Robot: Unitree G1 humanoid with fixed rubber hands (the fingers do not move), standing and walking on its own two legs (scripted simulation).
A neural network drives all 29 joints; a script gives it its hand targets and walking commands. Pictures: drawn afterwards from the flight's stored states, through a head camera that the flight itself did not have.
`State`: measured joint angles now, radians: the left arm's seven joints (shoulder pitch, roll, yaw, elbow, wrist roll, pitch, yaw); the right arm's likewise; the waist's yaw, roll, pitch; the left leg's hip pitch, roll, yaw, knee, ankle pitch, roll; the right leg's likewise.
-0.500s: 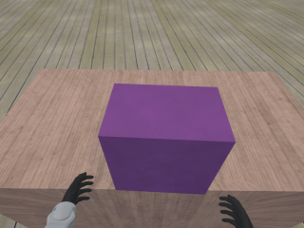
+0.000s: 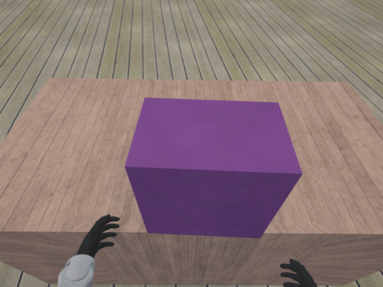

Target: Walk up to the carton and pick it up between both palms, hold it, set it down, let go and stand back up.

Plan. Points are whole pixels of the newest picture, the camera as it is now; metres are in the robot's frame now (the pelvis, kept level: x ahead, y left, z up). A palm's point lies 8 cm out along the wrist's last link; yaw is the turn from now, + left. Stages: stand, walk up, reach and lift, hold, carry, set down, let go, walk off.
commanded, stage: stand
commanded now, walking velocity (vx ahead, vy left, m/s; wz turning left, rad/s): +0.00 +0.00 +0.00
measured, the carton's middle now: (207, 173) +0.36 -0.01 +0.02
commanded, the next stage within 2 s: none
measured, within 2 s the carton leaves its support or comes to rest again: neither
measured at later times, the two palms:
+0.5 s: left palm (88, 254) +0.19 +0.24 -0.05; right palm out of the picture +0.11 -0.23 -0.11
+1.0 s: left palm (89, 254) +0.19 +0.24 -0.05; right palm out of the picture +0.12 -0.22 -0.11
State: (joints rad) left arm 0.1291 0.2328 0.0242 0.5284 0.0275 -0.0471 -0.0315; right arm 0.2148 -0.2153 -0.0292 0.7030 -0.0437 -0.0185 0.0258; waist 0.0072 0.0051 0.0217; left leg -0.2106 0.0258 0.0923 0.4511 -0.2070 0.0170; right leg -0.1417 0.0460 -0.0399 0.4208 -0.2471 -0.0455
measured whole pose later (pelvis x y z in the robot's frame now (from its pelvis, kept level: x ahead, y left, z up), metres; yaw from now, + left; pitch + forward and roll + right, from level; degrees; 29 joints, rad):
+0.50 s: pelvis +0.00 +0.01 +0.00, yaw +0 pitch +0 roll +0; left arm 0.20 0.21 0.03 0.47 0.03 -0.08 -0.01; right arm 0.24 -0.19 -0.03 0.77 -0.04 0.00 0.03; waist 0.00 -0.01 -0.02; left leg -0.26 0.01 0.10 0.49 -0.23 0.03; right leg -0.20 0.03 -0.03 0.48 -0.28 -0.03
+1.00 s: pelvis +0.01 +0.01 -0.01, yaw +0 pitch +0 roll +0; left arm 0.23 0.20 0.02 0.44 0.02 -0.07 0.00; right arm 0.21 -0.18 -0.03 0.79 -0.04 0.01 0.03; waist 0.00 -0.01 -0.03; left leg -0.26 0.00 0.10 0.51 -0.25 0.04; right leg -0.20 0.02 -0.03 0.51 -0.30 -0.03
